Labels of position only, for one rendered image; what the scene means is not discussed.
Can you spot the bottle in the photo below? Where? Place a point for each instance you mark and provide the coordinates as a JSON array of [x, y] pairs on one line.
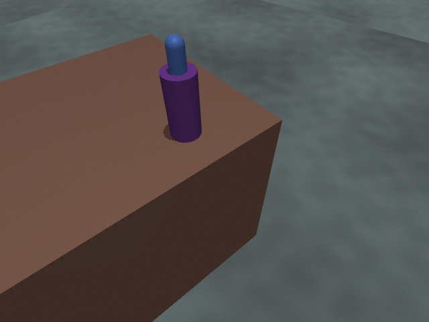
[[179, 81]]

